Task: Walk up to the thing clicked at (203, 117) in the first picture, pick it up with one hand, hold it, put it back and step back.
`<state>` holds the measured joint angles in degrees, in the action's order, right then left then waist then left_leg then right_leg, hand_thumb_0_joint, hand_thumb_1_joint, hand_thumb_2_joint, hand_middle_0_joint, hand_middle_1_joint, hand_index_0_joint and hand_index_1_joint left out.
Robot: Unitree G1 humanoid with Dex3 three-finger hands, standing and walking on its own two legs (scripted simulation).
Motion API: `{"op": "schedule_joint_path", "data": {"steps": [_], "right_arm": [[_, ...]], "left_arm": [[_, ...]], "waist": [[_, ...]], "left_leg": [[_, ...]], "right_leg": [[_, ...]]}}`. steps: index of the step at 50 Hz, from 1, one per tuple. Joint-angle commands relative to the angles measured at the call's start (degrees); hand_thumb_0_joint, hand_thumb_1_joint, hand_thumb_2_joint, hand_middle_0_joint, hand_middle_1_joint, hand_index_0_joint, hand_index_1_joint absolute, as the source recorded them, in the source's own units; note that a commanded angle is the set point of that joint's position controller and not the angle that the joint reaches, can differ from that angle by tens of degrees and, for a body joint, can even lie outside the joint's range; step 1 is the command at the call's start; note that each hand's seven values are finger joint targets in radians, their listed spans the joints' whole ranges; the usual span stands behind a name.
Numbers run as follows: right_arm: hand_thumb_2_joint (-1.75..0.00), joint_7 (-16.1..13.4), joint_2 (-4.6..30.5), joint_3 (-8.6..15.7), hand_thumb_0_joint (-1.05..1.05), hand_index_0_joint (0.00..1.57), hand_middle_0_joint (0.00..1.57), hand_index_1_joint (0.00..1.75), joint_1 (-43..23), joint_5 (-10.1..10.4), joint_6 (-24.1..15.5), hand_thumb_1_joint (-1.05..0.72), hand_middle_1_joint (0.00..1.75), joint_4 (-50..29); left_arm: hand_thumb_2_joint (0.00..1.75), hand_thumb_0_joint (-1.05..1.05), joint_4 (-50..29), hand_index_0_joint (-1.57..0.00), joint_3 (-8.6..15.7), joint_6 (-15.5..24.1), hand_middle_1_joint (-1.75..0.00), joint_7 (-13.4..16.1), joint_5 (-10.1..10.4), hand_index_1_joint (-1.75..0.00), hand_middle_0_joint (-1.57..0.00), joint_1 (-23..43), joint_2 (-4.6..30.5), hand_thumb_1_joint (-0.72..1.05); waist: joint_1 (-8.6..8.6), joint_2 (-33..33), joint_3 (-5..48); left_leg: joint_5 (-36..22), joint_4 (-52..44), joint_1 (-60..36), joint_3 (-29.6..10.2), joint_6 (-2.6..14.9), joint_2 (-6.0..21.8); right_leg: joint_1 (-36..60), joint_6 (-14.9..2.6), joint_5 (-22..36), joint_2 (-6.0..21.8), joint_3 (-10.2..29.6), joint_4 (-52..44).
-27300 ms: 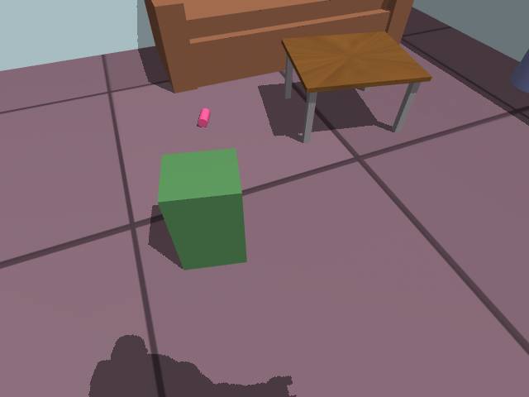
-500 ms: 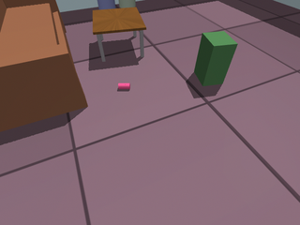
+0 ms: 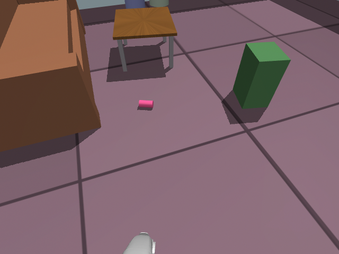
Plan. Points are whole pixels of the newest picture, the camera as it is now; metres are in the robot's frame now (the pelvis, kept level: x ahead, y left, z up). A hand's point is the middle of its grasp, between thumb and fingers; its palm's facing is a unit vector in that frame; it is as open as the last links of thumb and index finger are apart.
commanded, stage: walk up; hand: left
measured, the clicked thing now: (146, 103) +1.38 +0.30 -0.74
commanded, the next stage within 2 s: none
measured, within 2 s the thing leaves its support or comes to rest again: neither
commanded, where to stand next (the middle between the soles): +0.95 +0.06 m, yaw -1 degrees
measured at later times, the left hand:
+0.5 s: hand (92, 169) +0.38 +0.30 -0.13, palm faces -0.08 -0.92 -0.38, open 7.4 cm
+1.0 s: hand (97, 146) +0.50 +0.32 -0.16, palm faces +0.02 -0.93 -0.36, open 7.4 cm
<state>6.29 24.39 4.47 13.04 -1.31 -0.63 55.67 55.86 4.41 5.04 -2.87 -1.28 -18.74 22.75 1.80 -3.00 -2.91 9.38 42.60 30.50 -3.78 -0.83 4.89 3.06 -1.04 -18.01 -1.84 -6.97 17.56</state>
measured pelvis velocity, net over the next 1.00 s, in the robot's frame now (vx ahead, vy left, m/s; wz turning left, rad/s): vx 0.49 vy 0.04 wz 0.03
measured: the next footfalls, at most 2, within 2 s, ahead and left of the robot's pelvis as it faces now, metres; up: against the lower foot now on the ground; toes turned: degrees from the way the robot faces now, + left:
left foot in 0.10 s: +0.24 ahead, +0.15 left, +0.00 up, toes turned +6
right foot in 0.56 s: +0.46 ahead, -0.12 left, +0.00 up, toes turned -5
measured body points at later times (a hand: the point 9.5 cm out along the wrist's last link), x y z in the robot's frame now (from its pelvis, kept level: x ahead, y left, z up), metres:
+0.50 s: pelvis +0.27 +0.02 -0.01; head +0.28 +0.02 +0.44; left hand +0.38 +0.35 -0.10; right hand +0.31 -0.30 -0.12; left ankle +0.20 +0.15 -0.74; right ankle +0.41 -0.12 -0.72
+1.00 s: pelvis +0.49 +0.04 -0.01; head +0.50 +0.06 +0.43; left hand +0.50 +0.37 -0.13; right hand +0.59 -0.29 -0.11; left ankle +0.59 +0.16 -0.74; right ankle +0.42 -0.11 -0.74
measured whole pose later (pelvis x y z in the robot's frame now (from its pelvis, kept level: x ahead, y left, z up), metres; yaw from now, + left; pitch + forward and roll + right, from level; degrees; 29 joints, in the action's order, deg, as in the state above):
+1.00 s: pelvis +0.49 +0.04 -0.01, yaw +2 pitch -2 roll -2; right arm 5.5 24.2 4.6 14.7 -1.3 -2.2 50.8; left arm 50.8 3.7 4.7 -2.9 -1.3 -21.3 25.3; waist 2.3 0.0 -3.2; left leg 8.6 34.3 23.8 2.3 0.8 4.7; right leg -5.5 1.3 -23.9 3.3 -5.8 31.8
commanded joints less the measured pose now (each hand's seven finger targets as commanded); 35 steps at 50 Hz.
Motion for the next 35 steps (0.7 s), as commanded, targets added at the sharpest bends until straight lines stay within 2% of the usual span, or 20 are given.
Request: {"op": "schedule_joint_path", "data": {"steps": [1,3,5,6,7,8,9,11,14,19,22,25,26,27,28,29,30,31,33,35], "right_arm": [[-0.9,-0.3,9.09,2.33,0.0,0.2,0.2,0.3,-10.14,-0.4,-2.37,-0.9,0.3,-8.42],[-0.9,-0.75,8.96,2.89,0.0,0.2,0.2,0.3,-7.72,-0.46,-2.46,-0.9,0.3,-8.11],[-0.9,-1.57,11.17,4.28,0.0,0.2,0.2,0.3,3.02,-1.12,-2.93,-0.9,0.3,-5.25],[-0.9,-2.25,14.68,5.86,0.0,0.2,0.2,0.3,13.56,-1.98,-3.22,-0.9,0.3,-3.07],[-0.9,-3.09,20.13,7.6,0.0,0.2,0.2,0.3,16.16,-1.73,-3.61,-0.9,0.3,-4.53],[-0.9,-3.13,19.71,7.5,0.0,0.2,0.2,0.3,15.03,0.46,-3.7,-0.9,0.3,-5.26],[-0.9,-3.55,18.64,7.33,0.0,0.2,0.2,0.3,11.98,1.2,-3.51,-0.9,0.3,-6.32],[-0.9,-4.45,14.64,4.81,0.0,0.2,0.2,0.3,5.32,1.67,-3.74,-0.9,0.3,-8.72],[-0.9,-4.73,12.01,3.42,0.0,0.2,0.2,0.3,4.3,1.7,-4.58,-0.9,0.3,-9.14],[-0.9,-4.19,13.13,3.35,0.0,0.2,0.2,0.3,1.93,0.9,-5.62,-0.9,0.3,-11.25],[-0.9,-3.76,13.87,3.33,0.0,0.2,0.2,0.3,1.2,1.19,-5.7,-0.9,0.3,-11.94],[-0.9,-3.77,13.59,3.24,0.0,0.2,0.2,0.3,1.02,1.27,-4.98,-0.9,0.3,-12.41],[-0.9,-3.8,13.13,3.05,0.0,0.2,0.2,0.3,0.76,1.24,-4.77,-0.9,0.3,-12.68],[-0.9,-3.77,10.74,2.26,0.0,0.2,0.2,0.3,3.38,1.13,-4.67,-0.9,0.3,-12.69],[-0.9,-3.74,7.65,1.13,0.0,0.2,0.2,0.3,7.23,1.42,-4.72,-0.9,0.3,-12.9],[-0.9,-3.78,6.4,0.41,0.0,0.2,0.2,0.3,9.58,1.33,-4.24,-0.9,0.3,-12.86],[-0.9,-4.37,12.3,1.84,0.0,0.2,0.2,0.3,7.32,1.12,-3.78,-0.9,0.3,-12.03],[-0.9,-4.74,13.32,1.92,0.0,0.2,0.2,0.3,5.09,1.08,-3.84,-0.9,0.3,-11.43],[-0.9,-4.46,11.29,1.76,0.0,0.2,0.2,0.3,4.27,2.14,-3.68,-0.9,0.3,-10.14],[-0.9,-3.69,10.07,1.61,0.0,0.2,0.2,0.3,7.76,2.01,-2.8,-0.9,0.3,-8.71]], "left_arm": [[0.9,0.0,-5.33,-0.2,3.91,1.35,-0.3,1.15,0.51,-0.3,-0.2,2.08,17.14,0.9],[0.9,0.0,-5.8,-0.2,3.57,1.02,-0.3,1.37,0.59,-0.3,-0.2,2.2,17.53,0.9],[0.9,0.0,-6.48,-0.2,2.68,0.6,-0.3,1.74,1.01,-0.3,-0.2,1.43,16.04,0.9],[0.9,0.0,-6.97,-0.2,1.53,0.25,-0.3,1.94,1.08,-0.3,-0.2,-0.17,12.8,0.9],[0.9,0.0,-8.1,-0.2,0.73,0.16,-0.3,1.64,2.25,-0.3,-0.2,-3.34,8.23,0.9],[0.9,0.0,-7.42,-0.2,1.94,-0.06,-0.3,2.36,2.48,-0.3,-0.2,-1.07,14.26,0.9],[0.9,0.0,-7.78,-0.2,1.25,0.06,-0.3,2.61,1.81,-0.3,-0.2,2.48,15.67,0.9],[0.9,0.0,-7.18,-0.2,0.64,0.46,-0.3,2.0,2.72,-0.3,-0.2,1.94,13.36,0.9],[0.9,0.0,-6.43,-0.2,0.6,-0.56,-0.3,1.02,2.52,-0.3,-0.2,-0.78,11.78,0.9],[0.9,0.0,-9.01,-0.2,0.82,-0.68,-0.3,-1.01,1.26,-0.3,-0.2,5.42,10.38,0.9],[0.9,0.0,-8.76,-0.2,1.61,-0.23,-0.3,-1.41,0.99,-0.3,-0.2,5.28,9.99,0.9],[0.9,0.0,-6.99,-0.2,2.77,-0.17,-0.3,-1.25,0.79,-0.3,-0.2,2.65,11.26,0.9],[0.9,0.0,-6.29,-0.2,3.31,-0.07,-0.3,-0.97,0.64,-0.3,-0.2,0.02,12.22,0.9],[0.9,0.0,-5.41,-0.2,4.38,0.49,-0.3,-0.39,0.54,-0.3,-0.2,-4.21,14.27,0.9],[0.9,0.0,-5.37,-0.2,5.59,1.09,-0.3,0.37,0.06,-0.3,-0.2,-8.68,18.17,0.9],[0.9,0.0,-6.92,-0.2,5.72,1.61,-0.3,0.85,0.52,-0.3,-0.2,-8.65,21.2,0.9],[0.9,0.0,-7.37,-0.2,5.52,1.33,-0.3,0.92,1.36,-0.3,-0.2,-6.2,22.07,0.9],[0.9,0.0,-8.34,-0.2,5.18,1.15,-0.3,1.23,1.84,-0.3,-0.2,-3.62,20.91,0.9],[0.9,0.0,-8.59,-0.2,3.93,1.35,-0.3,1.61,1.86,-0.3,-0.2,-0.54,17.44,0.9],[0.9,0.0,-8.84,-0.2,3.08,1.58,-0.3,1.62,1.9,-0.3,-0.2,2.22,15.32,0.9]], "waist": [[1.64,6.96,-4.34],[0.22,6.44,-2.31],[-4.98,-0.05,4.07],[-9.64,-6.46,10.34],[-9.17,-20.65,14.31],[-9.62,-13.39,17.0],[-8.91,-8.55,13.56],[-4.94,-2.59,7.05],[-2.69,-2.42,2.87],[-2.67,-3.91,-4.47],[-1.89,-6.24,-1.98],[0.0,-3.05,0.74],[1.76,-0.13,2.5],[3.8,6.27,6.2],[5.33,17.28,9.44],[3.74,20.13,7.69],[3.97,15.69,5.57],[3.58,12.43,2.86],[1.1,9.12,-0.8],[-1.74,11.25,-1.91]], "left_leg": [[-2.64,-9.68,-2.51,5.89,1.27,0.42],[-2.17,-10.45,-8.46,7.65,2.97,-0.7],[-0.93,-14.03,-24.76,9.56,5.83,-4.14],[5.57,-13.38,-39.0,3.37,9.18,-0.5],[10.86,-19.27,-49.77,-24.68,14.37,14.63],[7.94,-24.39,-52.15,-37.41,19.75,18.52],[6.28,-24.96,-46.34,-33.0,19.34,18.95],[-9.04,-23.72,-33.23,-13.44,13.83,13.78],[-17.65,-25.37,-25.04,-3.51,12.87,10.69],[-11.39,-28.51,-18.93,2.84,14.82,10.31],[-6.26,-26.13,-16.14,3.23,12.49,9.33],[2.29,-20.2,-13.06,3.08,10.85,8.22],[-1.84,-14.27,-12.83,4.26,9.85,6.84],[-5.82,-1.65,-11.05,6.37,8.15,3.93],[1.03,14.88,-4.2,10.28,5.68,-2.11],[19.85,23.51,4.4,6.12,3.73,-6.82],[21.1,29.09,7.28,3.35,3.33,-4.89],[19.02,30.49,8.67,0.86,3.16,-2.82],[12.98,26.72,3.55,-2.72,3.55,-0.99],[8.71,20.37,-1.39,-1.1,3.19,-0.59]], "right_leg": [[-4.59,-8.01,14.67,14.98,5.55,-5.05],[-4.96,-8.08,23.53,16.69,5.32,-0.28],[-9.06,-6.28,32.53,12.82,1.25,18.72],[-19.11,-4.04,25.13,9.44,0.0,34.82],[-36.32,-0.66,-3.57,-1.5,0.54,50.24],[-39.91,-2.38,-13.24,-1.73,9.18,54.46],[-40.85,-2.75,-12.16,1.82,12.53,56.37],[-35.86,-2.55,-3.92,4.58,14.92,53.92],[-31.51,-0.56,-0.44,5.51,12.63,47.48],[-31.56,1.39,4.79,8.76,7.31,27.35],[-22.79,0.12,13.09,7.51,5.18,19.58],[-13.26,-0.47,14.26,5.17,2.78,17.52],[-9.08,-1.12,12.32,3.82,1.79,16.37],[-1.22,-2.43,7.47,3.81,3.83,14.36],[4.71,-5.33,-3.36,12.2,17.56,7.15],[5.16,-8.79,-6.87,24.91,39.64,-0.85],[3.65,-14.21,-6.72,28.3,47.05,-3.09],[-0.34,-15.93,-3.78,27.75,44.87,-3.58],[-9.77,-11.78,6.91,21.3,28.37,-2.56],[-15.62,-8.56,8.28,15.68,17.93,-2.79]]}}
